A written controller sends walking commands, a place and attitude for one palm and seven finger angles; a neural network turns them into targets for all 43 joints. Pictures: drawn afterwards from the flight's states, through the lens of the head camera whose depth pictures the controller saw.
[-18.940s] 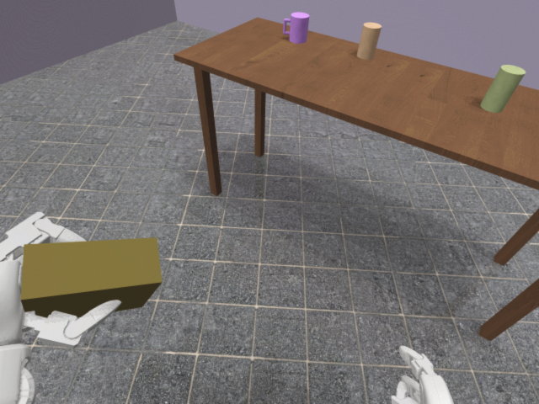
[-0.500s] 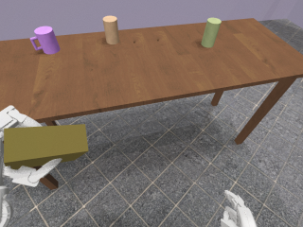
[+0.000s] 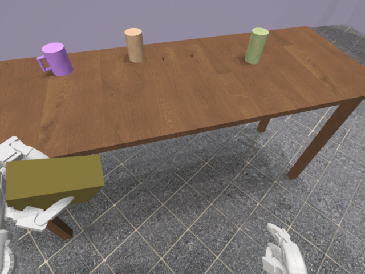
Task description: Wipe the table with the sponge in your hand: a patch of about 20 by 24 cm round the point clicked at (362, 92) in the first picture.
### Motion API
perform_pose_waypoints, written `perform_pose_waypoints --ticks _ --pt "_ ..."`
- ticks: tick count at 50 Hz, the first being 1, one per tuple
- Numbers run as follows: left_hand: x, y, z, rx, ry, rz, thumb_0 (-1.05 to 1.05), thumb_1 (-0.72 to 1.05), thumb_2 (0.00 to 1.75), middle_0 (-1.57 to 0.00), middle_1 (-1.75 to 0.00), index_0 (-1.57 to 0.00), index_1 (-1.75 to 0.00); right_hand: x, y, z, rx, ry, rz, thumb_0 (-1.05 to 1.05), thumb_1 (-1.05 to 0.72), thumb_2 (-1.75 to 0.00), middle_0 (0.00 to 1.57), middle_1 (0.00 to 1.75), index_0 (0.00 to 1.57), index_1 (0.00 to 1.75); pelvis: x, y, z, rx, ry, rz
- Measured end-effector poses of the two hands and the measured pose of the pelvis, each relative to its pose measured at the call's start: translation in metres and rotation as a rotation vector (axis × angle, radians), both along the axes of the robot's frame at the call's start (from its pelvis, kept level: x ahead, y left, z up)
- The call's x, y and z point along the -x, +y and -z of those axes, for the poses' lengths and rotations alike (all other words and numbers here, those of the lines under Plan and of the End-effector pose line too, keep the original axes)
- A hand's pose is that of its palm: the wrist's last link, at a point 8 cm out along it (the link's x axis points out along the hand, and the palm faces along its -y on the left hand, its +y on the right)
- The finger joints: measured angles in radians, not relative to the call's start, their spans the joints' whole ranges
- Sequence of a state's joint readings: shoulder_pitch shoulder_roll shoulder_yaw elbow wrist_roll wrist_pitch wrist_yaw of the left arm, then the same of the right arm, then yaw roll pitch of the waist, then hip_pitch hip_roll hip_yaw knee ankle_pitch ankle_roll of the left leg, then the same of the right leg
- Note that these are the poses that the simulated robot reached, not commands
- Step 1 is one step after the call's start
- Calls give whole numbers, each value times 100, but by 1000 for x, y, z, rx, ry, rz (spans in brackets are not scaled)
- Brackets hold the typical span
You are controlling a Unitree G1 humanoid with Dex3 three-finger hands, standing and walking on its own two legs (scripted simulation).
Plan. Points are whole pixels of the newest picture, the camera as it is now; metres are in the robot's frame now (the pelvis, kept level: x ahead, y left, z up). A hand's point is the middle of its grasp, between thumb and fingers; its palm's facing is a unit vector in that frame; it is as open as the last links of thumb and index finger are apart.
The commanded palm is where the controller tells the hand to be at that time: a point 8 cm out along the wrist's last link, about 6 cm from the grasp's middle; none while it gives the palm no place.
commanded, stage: look again from close up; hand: left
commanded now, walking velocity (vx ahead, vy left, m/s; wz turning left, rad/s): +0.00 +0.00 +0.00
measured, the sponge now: (69, 183) +0.23 +0.22 +0.13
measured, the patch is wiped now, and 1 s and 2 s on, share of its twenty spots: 0.00 0.00 0.00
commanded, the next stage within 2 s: shuffle to correct the standing spot in 0.36 s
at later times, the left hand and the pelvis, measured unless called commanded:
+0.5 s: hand (29, 191) +0.21 +0.26 +0.16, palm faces +0.41 -0.83 -0.37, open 9.3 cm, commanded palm +0.15 +0.29 +0.18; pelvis -0.01 +0.01 +0.00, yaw +0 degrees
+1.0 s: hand (95, 147) +0.29 +0.18 +0.17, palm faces +0.35 -0.87 -0.35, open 9.3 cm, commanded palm +0.23 +0.22 +0.18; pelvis +0.05 -0.05 -0.01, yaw -4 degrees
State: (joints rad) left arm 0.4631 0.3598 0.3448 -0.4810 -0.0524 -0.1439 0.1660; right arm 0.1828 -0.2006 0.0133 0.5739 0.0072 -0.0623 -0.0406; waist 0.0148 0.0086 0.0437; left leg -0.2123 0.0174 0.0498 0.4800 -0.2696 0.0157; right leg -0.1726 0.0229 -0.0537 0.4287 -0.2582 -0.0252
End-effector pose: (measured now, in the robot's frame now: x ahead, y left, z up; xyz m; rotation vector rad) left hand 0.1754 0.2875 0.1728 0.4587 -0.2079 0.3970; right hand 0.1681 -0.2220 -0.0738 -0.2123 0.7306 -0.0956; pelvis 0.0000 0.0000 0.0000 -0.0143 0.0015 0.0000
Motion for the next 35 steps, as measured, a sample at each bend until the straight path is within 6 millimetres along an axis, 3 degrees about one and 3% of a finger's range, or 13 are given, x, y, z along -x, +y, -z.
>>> perform_pose_waypoints --ticks 28,35 --pt "12 9 4 26 3 4 -2 -44 103 -80 -137 -82 -136 22 6 -2 16 3 23 2 -90 -90 21 30 20 30 11 9 -1 -2 -4 8" --pt "-4 -9 5 20 -3 -6 -2 -44 104 -80 -137 -82 -136 19 -1 7 -26 -4 37 2 -90 -90 21 30 21 30 3 -7 4 -7 -4 25"
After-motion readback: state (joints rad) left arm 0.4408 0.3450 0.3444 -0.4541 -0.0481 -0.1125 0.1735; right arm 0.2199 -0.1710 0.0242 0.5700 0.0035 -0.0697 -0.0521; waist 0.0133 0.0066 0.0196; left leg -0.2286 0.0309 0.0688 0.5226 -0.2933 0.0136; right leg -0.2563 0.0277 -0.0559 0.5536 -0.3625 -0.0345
